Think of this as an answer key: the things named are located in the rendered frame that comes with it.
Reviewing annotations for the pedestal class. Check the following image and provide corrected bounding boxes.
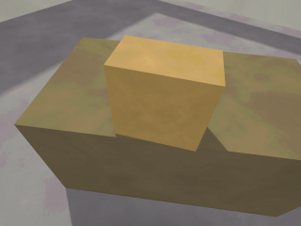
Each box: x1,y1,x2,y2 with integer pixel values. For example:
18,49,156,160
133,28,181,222
14,37,301,218

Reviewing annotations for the carton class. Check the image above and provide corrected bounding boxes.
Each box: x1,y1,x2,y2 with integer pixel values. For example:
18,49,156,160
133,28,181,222
103,35,226,152

